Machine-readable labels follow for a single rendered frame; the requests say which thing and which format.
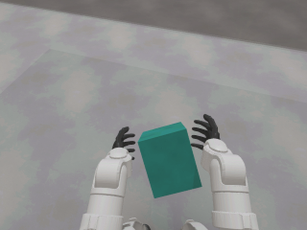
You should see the left robot shin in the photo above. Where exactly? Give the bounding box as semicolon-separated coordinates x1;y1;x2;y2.
129;218;141;223

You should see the carton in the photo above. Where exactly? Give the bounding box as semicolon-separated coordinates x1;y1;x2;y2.
137;122;202;198

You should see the robot left hand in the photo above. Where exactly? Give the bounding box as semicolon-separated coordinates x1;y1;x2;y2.
112;126;135;160

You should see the left robot forearm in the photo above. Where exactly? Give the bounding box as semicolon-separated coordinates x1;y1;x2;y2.
80;148;132;230

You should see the robot right hand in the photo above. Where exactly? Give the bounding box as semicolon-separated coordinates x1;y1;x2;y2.
191;114;221;150

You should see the right robot forearm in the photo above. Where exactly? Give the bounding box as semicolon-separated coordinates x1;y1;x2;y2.
201;138;259;230

